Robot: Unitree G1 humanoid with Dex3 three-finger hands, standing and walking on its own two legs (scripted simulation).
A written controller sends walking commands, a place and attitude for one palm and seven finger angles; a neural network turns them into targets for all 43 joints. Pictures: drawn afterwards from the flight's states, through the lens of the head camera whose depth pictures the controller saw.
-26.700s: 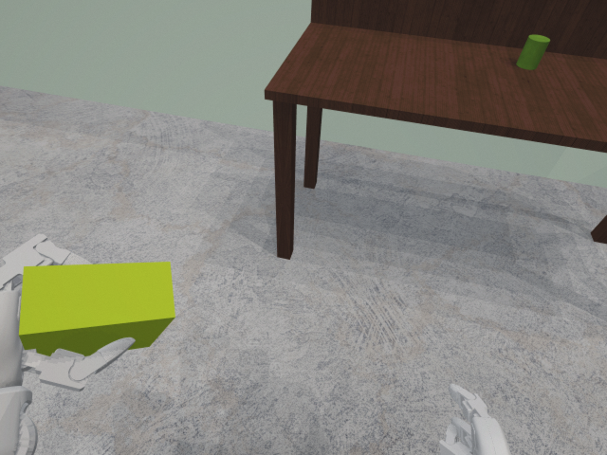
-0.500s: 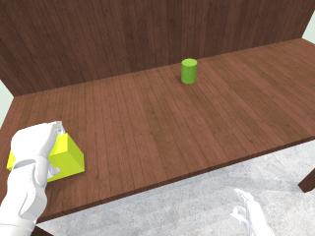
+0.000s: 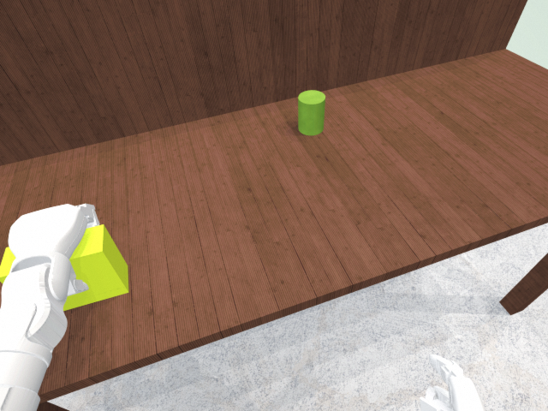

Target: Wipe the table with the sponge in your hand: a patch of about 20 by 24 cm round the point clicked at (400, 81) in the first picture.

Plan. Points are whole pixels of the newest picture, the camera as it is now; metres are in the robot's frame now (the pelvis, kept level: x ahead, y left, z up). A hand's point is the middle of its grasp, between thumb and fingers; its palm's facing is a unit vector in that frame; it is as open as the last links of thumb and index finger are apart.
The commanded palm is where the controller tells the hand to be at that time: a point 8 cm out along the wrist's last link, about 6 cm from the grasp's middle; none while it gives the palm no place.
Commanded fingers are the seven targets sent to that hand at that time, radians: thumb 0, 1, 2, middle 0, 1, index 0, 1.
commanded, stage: wipe forward along the first lane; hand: left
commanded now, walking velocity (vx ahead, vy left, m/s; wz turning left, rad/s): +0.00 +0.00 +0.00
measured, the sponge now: (76, 278) +0.28 +0.35 +0.03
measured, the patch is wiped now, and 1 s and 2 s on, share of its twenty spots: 0.15 0.25 0.35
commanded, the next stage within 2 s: slide across to the middle lane in 1.20 s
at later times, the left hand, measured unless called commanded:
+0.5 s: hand (72, 232) +0.33 +0.36 +0.08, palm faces -0.10 -0.01 -1.00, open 9.6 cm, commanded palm +0.32 +0.36 +0.12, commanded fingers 0.00 0.10 1.30 -1.20 -1.60 -1.20 -1.60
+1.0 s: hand (74, 208) +0.38 +0.39 +0.08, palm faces -0.14 +0.02 -0.99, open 9.6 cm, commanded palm +0.37 +0.37 +0.11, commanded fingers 0.00 0.10 1.30 -1.20 -1.60 -1.20 -1.60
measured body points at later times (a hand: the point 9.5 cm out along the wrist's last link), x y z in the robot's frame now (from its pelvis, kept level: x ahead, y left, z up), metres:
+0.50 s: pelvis -0.01 +0.01 +0.00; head +0.02 -0.01 +0.45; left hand +0.33 +0.36 +0.13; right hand +0.16 -0.24 -0.12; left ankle +0.01 +0.11 -0.74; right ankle -0.01 -0.10 -0.74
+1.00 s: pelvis +0.00 +0.02 -0.01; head +0.04 +0.01 +0.44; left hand +0.38 +0.38 +0.13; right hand +0.09 -0.26 -0.14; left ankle +0.01 +0.11 -0.74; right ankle -0.01 -0.10 -0.74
